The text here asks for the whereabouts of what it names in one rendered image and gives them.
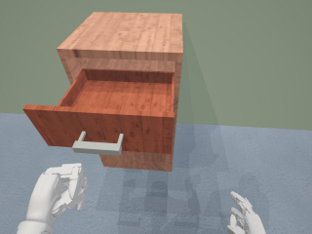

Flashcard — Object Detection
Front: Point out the drawer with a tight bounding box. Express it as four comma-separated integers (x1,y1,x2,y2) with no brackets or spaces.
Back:
22,68,175,154

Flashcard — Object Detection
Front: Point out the robot left forearm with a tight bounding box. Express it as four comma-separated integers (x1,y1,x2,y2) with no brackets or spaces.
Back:
17,219,55,234

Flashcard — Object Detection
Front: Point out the handle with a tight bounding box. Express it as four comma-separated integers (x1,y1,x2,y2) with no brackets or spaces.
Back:
72,131,124,156

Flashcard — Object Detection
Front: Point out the right robot hand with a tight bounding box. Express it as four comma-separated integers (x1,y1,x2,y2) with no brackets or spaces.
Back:
227,191,266,234

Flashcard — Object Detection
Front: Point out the left robot hand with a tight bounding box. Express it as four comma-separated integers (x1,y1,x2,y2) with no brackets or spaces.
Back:
26,163,89,225

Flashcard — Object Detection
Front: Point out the cabinet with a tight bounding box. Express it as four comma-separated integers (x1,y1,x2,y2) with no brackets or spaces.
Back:
57,12,183,172

